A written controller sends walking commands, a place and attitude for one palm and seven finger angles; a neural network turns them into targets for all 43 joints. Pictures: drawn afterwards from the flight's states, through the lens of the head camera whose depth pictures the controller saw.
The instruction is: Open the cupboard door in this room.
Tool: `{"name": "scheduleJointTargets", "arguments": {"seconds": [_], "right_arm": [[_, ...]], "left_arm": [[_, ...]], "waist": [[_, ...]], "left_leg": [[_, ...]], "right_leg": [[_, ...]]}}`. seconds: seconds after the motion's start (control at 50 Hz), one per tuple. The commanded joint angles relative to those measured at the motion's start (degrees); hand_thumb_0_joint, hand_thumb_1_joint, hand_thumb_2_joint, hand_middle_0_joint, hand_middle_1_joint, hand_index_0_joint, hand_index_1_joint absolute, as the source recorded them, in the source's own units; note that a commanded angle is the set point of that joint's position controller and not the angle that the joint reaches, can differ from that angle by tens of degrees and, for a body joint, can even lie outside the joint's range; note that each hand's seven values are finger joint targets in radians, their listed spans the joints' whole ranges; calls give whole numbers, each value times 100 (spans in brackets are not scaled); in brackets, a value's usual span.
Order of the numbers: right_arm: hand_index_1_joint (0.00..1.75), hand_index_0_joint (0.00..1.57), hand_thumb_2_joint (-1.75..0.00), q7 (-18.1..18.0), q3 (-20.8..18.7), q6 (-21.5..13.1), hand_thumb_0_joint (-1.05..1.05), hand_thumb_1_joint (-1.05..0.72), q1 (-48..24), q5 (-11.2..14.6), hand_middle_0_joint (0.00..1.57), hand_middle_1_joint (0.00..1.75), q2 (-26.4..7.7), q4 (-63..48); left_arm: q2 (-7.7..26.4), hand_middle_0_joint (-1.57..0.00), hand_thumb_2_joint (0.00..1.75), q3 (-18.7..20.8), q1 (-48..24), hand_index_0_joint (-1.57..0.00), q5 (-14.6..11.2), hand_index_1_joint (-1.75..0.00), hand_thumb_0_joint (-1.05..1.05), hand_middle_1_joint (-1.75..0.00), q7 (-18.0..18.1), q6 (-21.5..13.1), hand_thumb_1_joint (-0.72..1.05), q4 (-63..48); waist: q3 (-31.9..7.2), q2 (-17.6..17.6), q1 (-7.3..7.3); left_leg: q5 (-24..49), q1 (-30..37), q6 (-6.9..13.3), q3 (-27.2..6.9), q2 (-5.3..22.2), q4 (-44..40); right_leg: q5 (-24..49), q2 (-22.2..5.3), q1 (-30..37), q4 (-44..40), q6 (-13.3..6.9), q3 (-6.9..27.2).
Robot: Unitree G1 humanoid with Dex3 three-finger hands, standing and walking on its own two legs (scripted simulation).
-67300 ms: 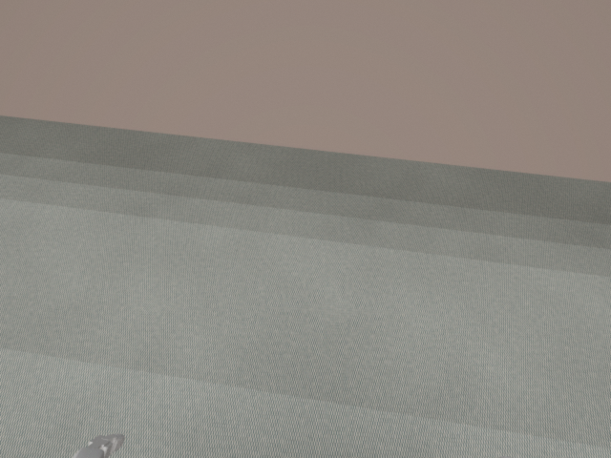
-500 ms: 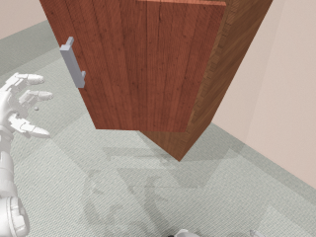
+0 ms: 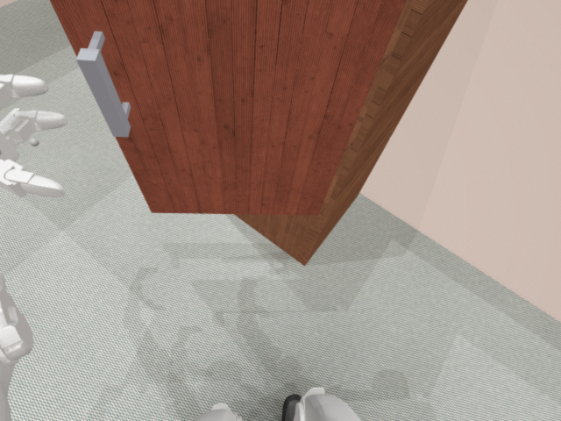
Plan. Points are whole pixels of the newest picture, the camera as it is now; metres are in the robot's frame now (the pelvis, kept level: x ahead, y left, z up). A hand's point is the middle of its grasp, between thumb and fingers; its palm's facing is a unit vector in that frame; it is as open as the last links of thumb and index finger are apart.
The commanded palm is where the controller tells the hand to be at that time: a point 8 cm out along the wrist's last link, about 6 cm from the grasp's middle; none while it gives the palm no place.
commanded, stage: move the hooked fingers beside the handle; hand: left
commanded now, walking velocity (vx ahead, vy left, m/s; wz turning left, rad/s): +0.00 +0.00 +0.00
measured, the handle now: (110, 87) +0.56 +0.23 +0.09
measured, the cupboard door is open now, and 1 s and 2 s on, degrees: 39 39 39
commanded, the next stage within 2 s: slide the fingers in behind the handle in 1.40 s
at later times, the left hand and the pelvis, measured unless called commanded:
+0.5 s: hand (45, 109) +0.51 +0.31 +0.09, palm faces -0.01 -1.00 +0.00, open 14.0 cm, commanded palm +0.49 +0.34 +0.09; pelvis +0.02 +0.01 -0.01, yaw -2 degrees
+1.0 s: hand (52, 117) +0.50 +0.30 +0.09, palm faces +0.01 -1.00 -0.02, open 14.0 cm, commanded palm +0.49 +0.34 +0.09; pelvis +0.02 +0.00 -0.01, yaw -1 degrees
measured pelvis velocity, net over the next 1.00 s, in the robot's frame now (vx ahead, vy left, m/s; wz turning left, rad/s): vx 0.02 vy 0.00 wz -0.02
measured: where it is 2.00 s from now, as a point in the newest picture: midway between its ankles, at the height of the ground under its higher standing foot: outside the picture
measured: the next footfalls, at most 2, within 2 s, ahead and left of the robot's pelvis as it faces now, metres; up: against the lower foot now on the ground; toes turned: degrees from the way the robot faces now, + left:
none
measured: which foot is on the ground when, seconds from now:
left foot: down 0.00-1.00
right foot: down 0.00-1.00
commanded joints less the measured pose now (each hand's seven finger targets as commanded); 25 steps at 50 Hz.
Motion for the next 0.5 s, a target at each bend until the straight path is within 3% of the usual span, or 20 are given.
{"name": "scheduleJointTargets", "arguments": {"seconds": [0.0, 0.02, 0.06, 0.1, 0.12, 0.14, 0.2, 0.32, 0.36, 0.42, 0.44, 0.48], "right_arm": [[30, 20, -90, -104, -441, -7, 0, -90, 910, -22, 20, 30, -1134, -264], [30, 20, -90, -96, -435, 17, 0, -90, 918, -27, 20, 30, -1132, -282], [30, 20, -90, -94, -421, 67, 0, -90, 979, -36, 20, 30, -1152, -240], [30, 20, -90, -98, -420, 123, 0, -90, 1063, -55, 20, 30, -1173, -260], [30, 20, -90, -82, -403, 150, 0, -90, 1089, -53, 20, 30, -1149, -260], [30, 20, -90, -78, -410, 171, 0, -90, 1130, -78, 20, 30, -1170, -255], [30, 20, -90, -51, -432, 246, 0, -90, 1231, -107, 20, 30, -1184, -296], [30, 20, -90, -8, -434, 386, 0, -90, 1380, -132, 20, 30, -1196, -238], [30, 20, -90, 1, -444, 393, 0, -90, 1396, -141, 20, 30, -1211, -317], [30, 20, -90, 32, -440, 441, 0, -90, 1410, -141, 20, 30, -1180, -370], [30, 20, -90, 52, -459, 455, 0, -90, 1429, -150, 20, 30, -1194, -398], [30, 20, -90, 53, -465, 474, 0, -90, 1402, -148, 20, 30, -1192, -446]], "left_arm": [[1997, -30, 30, 258, -2686, -30, -114, -120, 0, -120, 15, -352, -50, -1092], [1974, -30, 30, 239, -2628, -30, -92, -120, 0, -120, 21, -322, -50, -964], [2002, -30, 30, 204, -2757, -30, -51, -120, 0, -120, 34, -243, -50, -759], [2330, -30, 30, 375, -2820, -30, 38, -120, 0, -120, 61, -236, -50, -815], [2128, -30, 30, 195, -2842, -30, 60, -120, 0, -120, 56, -192, -50, -689], [2343, -30, 30, 354, -2870, -30, 89, -120, 0, -120, 88, -201, -50, -718], [2550, -30, 30, 480, -2922, -30, 139, -120, 0, -120, 106, -254, -50, -886], [2499, -30, 30, 414, -3138, -30, 159, -120, 0, -120, 77, -157, -50, -649], [2659, -30, 30, 575, -2669, -30, 191, -120, 0, -120, 73, -61, -50, -451], [2554, -30, 30, 481, -2544, -30, 201, -120, 0, -120, 23, -51, -50, -639], [2560, -30, 30, 532, -2422, -30, 183, -120, 0, -120, 13, -61, -50, -681], [2558, -30, 30, 554, -2540, -30, 104, -120, 0, -120, 1, -144, -50, -950]], "waist": [[-2411, 1130, -128], [-2370, 1142, -113], [-2285, 936, -219], [-2508, 1177, -146], [-2451, 1175, -220], [-2499, 1153, -180], [-2804, 1324, -165], [-2664, 1325, -325], [-2632, 1068, -215], [-2693, 1399, -168], [-2706, 1259, -144], [-2750, 1379, -158]], "left_leg": [[3357, 1635, -550, -768, 294, -480], [3347, 1575, -553, -774, 283, -460], [3245, 1360, -509, -751, 288, -405], [3584, 1457, -559, -777, 291, -372], [3577, 1446, -552, -770, 293, -342], [3652, 1415, -575, -804, 312, -316], [4152, 1659, -615, -823, 347, -232], [4298, 1646, -587, -851, 394, -135], [4072, 1274, -518, -786, 345, -156], [4444, 1495, -583, -785, 371, -152], [4457, 1494, -560, -785, 379, -142], [4678, 1643, -600, -828, 397, -126]], "right_leg": [[1204, 77, 816, -83, -43, 364], [1195, 73, 790, -76, -47, 357], [1244, 77, 768, -75, -20, 367], [1380, 84, 824, -3, -39, 367], [1380, 87, 721, -11, -30, 360], [1390, 91, 731, 19, -35, 344], [1599, 131, 755, 71, -42, 342], [1632, 173, 521, 42, -22, 315], [1734, 163, 820, 52, -22, 336], [1836, 168, 723, 86, -32, 300], [1840, 186, 742, 76, -28, 303], [1881, 210, 681, 118, -61, 270]]}}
